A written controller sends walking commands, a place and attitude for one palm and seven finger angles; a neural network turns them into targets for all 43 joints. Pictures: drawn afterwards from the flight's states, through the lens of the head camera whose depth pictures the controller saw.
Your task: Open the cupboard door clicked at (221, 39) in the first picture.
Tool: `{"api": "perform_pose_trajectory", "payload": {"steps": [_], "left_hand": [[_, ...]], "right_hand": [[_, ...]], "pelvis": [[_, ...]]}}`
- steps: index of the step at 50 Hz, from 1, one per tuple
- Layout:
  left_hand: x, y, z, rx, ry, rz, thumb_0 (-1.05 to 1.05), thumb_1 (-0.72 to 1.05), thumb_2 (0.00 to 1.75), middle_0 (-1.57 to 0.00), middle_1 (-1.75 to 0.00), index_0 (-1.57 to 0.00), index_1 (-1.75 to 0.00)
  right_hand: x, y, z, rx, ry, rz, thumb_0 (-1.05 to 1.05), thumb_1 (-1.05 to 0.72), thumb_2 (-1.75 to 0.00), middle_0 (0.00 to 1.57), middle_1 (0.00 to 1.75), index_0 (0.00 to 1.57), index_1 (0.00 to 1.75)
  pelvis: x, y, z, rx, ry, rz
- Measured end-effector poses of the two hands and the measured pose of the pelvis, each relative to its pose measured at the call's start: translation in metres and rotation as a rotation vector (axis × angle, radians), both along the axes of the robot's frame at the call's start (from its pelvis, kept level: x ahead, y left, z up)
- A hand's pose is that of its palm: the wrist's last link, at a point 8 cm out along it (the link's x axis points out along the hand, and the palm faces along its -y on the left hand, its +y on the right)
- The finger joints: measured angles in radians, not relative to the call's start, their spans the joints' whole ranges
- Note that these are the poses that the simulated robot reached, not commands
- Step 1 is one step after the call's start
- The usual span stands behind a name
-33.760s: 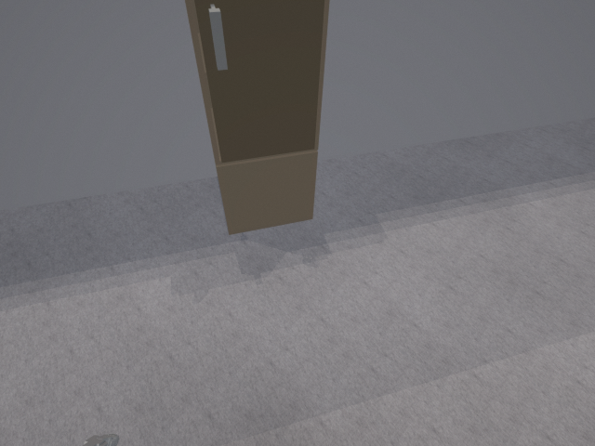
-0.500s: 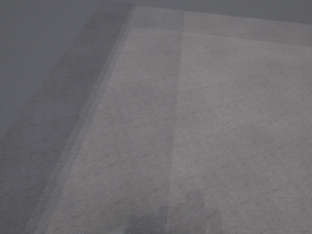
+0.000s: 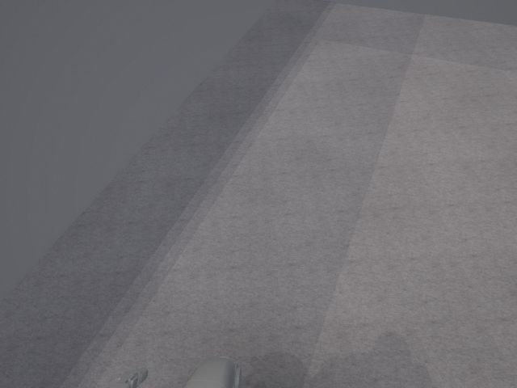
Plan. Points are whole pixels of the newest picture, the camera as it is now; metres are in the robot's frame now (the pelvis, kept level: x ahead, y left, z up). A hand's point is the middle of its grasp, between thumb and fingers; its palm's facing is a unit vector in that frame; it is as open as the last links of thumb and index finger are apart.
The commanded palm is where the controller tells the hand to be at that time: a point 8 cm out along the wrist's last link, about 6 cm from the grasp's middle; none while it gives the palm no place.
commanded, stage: turn to face it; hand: left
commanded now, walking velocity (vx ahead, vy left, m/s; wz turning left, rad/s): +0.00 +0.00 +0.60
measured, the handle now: out of the picture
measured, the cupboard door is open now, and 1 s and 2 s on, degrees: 45 45 45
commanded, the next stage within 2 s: none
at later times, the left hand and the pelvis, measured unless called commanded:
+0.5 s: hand out of the picture +0.00 +0.23 -0.17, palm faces +0.37 -0.90 -0.25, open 7.4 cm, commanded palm none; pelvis +0.01 +0.01 +0.00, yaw +18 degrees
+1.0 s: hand out of the picture -0.02 +0.16 -0.16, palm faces +0.60 -0.76 -0.23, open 7.3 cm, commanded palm none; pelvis +0.02 -0.04 +0.00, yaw +38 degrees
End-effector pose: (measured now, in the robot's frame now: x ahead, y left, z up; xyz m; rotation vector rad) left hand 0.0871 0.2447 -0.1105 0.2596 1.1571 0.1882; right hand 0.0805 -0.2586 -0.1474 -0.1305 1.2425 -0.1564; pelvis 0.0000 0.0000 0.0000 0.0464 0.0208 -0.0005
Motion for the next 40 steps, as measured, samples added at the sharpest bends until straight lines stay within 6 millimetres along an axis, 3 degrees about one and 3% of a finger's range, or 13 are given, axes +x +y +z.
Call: {"api": "perform_pose_trajectory", "payload": {"steps": [8,14,17,21,29,35,40], "left_hand": [[-0.072,-0.016,-0.01,-0.052,0.112,0.172,0.01,0.9,0.89,-0.21,-0.3,-0.21,-0.3],[-0.128,-0.01,-0.033,-0.098,0.191,0.311,0.01,0.9,0.89,-0.21,-0.3,-0.21,-0.3],[-0.145,0.001,-0.048,-0.111,0.22,0.36,0.01,0.9,0.89,-0.21,-0.3,-0.21,-0.3],[-0.136,0.016,-0.043,-0.093,0.183,0.401,0.01,0.91,0.89,-0.21,-0.3,-0.2,-0.29],[-0.084,0.026,-0.015,-0.043,0.0,0.397,0.01,0.91,0.89,-0.2,-0.3,-0.2,-0.29],[-0.058,0.007,-0.006,0.007,-0.096,0.402,0.01,0.91,0.89,-0.2,-0.3,-0.2,-0.29],[-0.072,-0.021,0.0,-0.001,-0.083,0.461,0.01,0.91,0.89,-0.2,-0.3,-0.2,-0.3]], "right_hand": [[0.056,0.01,0.011,0.003,-0.008,0.162,0.01,-0.91,-0.9,0.19,0.3,0.2,0.29],[0.106,0.044,0.017,-0.021,-0.081,0.305,0.01,-0.91,-0.9,0.19,0.3,0.2,0.29],[0.123,0.059,0.016,-0.039,-0.147,0.356,0.01,-0.9,-0.9,0.2,0.3,0.2,0.29],[0.119,0.066,0.023,-0.057,-0.144,0.387,0.01,-0.9,-0.9,0.2,0.3,0.2,0.29],[0.095,0.051,0.019,-0.043,-0.05,0.404,0.01,-0.9,-0.9,0.2,0.3,0.2,0.29],[0.09,0.022,-0.004,-0.017,0.022,0.409,0.01,-0.9,-0.9,0.2,0.3,0.2,0.29],[0.102,0.008,-0.005,-0.025,0.077,0.453,0.01,-0.9,-0.9,0.2,0.3,0.2,0.29]], "pelvis": [[0.007,-0.011,0.005,0.006,-0.009,0.122],[0.009,-0.001,-0.006,-0.011,-0.013,0.21],[0.009,0.007,-0.018,-0.023,-0.015,0.249],[0.007,0.009,-0.012,-0.034,-0.022,0.285],[0.01,-0.004,-0.001,-0.049,-0.016,0.354],[0.02,-0.031,-0.01,-0.036,-0.003,0.426],[0.024,-0.041,-0.004,-0.021,-0.023,0.503]]}}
